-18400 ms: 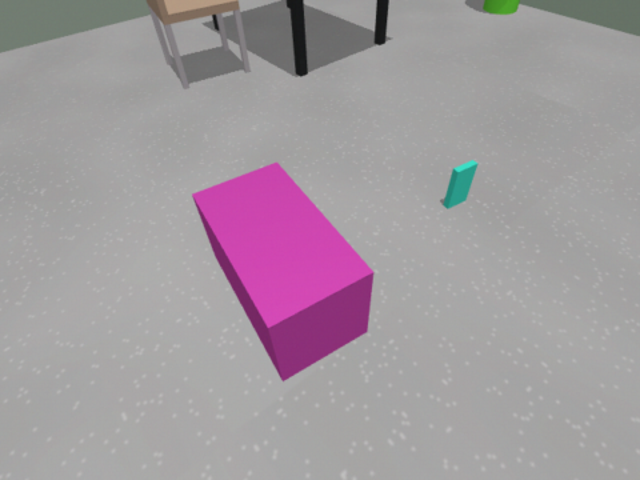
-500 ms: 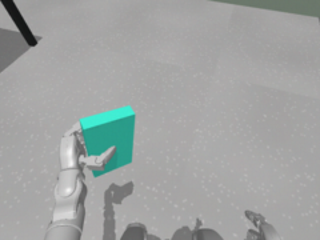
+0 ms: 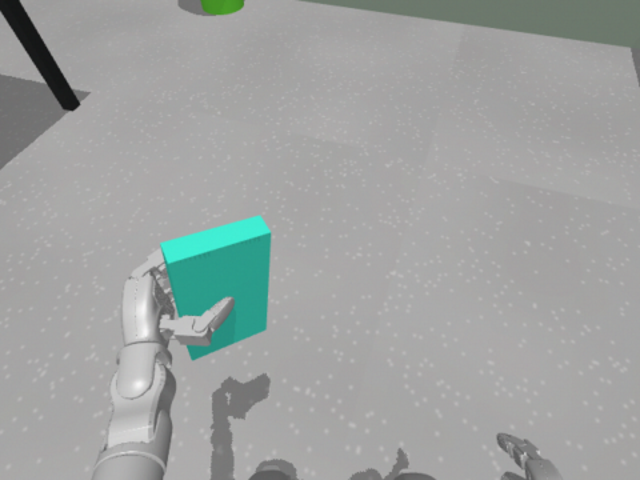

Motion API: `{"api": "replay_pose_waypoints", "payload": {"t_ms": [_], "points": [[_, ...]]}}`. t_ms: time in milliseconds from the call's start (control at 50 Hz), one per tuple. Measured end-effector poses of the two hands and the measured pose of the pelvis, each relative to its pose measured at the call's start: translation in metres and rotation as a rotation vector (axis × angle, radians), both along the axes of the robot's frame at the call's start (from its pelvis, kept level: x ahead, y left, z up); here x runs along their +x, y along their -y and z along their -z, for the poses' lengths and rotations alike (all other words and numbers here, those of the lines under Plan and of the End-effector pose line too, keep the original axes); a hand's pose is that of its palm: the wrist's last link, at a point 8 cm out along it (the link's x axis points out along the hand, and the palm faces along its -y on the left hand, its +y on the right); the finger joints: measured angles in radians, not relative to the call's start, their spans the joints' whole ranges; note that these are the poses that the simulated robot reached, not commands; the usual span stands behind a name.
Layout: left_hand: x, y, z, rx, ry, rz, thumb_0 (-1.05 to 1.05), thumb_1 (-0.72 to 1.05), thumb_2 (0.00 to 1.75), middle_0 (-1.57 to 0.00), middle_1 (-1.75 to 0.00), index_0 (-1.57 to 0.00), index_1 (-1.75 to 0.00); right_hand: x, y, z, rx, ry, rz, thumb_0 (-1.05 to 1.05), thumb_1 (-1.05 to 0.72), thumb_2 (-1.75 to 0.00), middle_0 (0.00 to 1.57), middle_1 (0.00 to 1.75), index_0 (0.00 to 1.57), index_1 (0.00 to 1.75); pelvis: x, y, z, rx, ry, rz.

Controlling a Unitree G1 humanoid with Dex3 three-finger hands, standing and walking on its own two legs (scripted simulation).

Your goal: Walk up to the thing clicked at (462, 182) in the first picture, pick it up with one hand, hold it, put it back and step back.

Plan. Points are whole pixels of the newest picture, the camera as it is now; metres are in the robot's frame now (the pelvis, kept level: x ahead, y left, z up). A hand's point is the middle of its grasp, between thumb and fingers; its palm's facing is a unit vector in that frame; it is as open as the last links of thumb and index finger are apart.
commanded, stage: hold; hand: left
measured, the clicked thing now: (223, 294) +0.35 +0.15 +0.03
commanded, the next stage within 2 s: none
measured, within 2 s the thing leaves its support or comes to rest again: neither
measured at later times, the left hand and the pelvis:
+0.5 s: hand (192, 291) +0.34 +0.17 +0.06, palm faces +0.16 -0.99 -0.01, open 7.9 cm; pelvis +0.00 +0.00 +0.01, yaw +0 degrees
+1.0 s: hand (189, 297) +0.33 +0.18 +0.06, palm faces +0.16 -0.99 -0.01, open 7.9 cm; pelvis -0.01 +0.00 +0.01, yaw +0 degrees
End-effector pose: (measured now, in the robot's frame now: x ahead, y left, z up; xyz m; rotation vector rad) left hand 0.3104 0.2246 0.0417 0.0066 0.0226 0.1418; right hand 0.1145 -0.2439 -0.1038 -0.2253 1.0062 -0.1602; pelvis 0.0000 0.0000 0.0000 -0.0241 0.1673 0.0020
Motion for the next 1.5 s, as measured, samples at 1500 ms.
{"api": "replay_pose_waypoints", "payload": {"t_ms": [1500], "points": [[-0.016,0.002,-0.026,0.01,0.028,-0.017,0.03,-0.23,1.09,-0.91,-1.22,-0.9,-1.21,-0.003,-0.003,-0.018,0.016,0.044,-0.005,0.01,-0.93,-0.91,0.2,0.3,0.2,0.3,-0.008,0.0,-0.015,0.006,0.076,-0.002]]}}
